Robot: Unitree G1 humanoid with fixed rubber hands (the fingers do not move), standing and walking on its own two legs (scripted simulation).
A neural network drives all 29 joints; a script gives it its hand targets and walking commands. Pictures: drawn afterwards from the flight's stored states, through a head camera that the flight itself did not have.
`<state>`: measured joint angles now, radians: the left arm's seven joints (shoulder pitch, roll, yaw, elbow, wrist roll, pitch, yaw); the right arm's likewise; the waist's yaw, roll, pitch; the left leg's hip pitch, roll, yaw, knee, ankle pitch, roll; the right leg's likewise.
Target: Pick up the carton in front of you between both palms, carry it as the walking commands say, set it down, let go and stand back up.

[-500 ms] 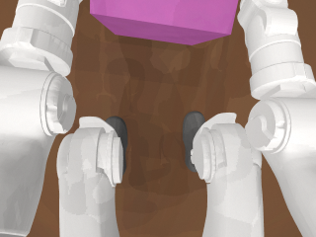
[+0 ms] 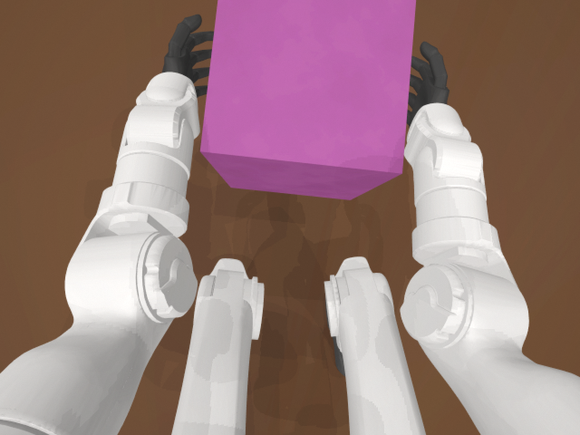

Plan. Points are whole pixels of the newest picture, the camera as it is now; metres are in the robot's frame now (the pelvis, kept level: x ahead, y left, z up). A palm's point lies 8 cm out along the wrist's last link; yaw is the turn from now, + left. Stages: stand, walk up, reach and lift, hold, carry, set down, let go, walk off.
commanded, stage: reach and lift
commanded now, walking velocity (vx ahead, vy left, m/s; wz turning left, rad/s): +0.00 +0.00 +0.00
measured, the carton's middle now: (302, 112) +0.52 -0.01 -0.15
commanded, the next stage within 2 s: none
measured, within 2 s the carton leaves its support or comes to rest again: neither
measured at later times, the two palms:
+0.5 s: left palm (131, 53) +0.49 +0.14 +0.06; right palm (508, 80) +0.48 -0.16 +0.07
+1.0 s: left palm out of the picture +0.43 +0.14 +0.21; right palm out of the picture +0.43 -0.16 +0.22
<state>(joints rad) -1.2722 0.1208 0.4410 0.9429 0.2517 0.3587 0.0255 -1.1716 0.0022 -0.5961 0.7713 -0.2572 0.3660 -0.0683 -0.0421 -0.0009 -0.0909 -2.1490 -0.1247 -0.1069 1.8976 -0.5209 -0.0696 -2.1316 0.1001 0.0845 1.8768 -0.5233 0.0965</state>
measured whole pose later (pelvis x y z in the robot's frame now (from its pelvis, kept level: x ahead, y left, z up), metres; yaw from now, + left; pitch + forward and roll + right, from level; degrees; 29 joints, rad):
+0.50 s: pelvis +0.02 +0.00 +0.11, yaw +1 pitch +40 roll -1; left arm -0.94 -0.01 0.41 0.69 0.21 0.39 0.02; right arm -0.87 0.07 -0.48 0.58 -0.21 0.41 -0.06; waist -0.02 0.00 -0.20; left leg -1.74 -0.11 -0.12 1.53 -0.48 -0.06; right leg -1.74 0.10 0.11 1.52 -0.48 0.08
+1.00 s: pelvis +0.08 -0.01 +0.25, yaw +1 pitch +23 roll +0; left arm -0.49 -0.11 0.35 0.59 0.22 0.35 0.02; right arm -0.46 0.14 -0.38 0.53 -0.21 0.37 -0.04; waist -0.02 -0.01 -0.19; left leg -0.98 -0.07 -0.14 0.98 -0.39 -0.04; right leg -0.98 0.08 0.13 0.97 -0.39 0.04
